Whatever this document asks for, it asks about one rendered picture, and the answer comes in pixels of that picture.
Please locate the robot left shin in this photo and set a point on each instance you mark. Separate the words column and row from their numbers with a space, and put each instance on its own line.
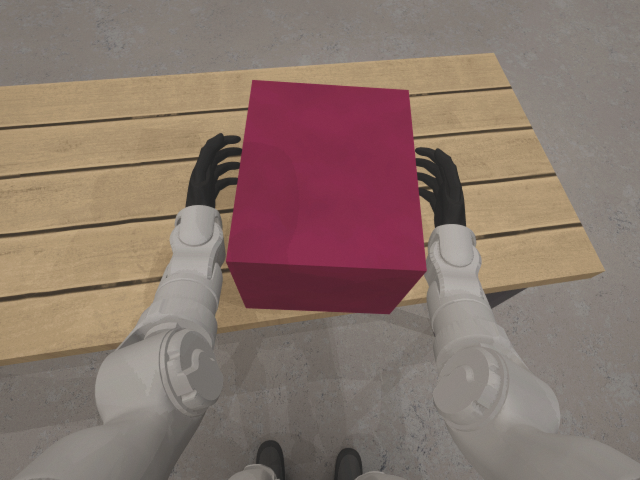
column 260, row 466

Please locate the right robot upper arm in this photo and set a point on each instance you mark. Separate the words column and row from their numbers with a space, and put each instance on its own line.
column 505, row 422

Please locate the left robot forearm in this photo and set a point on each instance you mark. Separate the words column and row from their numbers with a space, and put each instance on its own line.
column 189, row 292

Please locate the right robot forearm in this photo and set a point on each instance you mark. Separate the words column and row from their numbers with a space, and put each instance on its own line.
column 459, row 311

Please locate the robot left hand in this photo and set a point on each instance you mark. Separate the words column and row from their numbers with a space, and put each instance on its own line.
column 204, row 185

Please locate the table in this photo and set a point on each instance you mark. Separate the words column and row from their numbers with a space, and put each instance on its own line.
column 93, row 174

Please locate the carton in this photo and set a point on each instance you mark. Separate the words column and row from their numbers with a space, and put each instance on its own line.
column 327, row 211

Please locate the robot left foot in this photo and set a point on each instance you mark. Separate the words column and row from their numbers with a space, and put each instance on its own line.
column 270, row 454

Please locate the robot right hand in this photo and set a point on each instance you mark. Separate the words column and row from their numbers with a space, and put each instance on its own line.
column 447, row 201

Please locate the left robot upper arm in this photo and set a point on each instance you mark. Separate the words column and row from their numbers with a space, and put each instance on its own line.
column 152, row 396

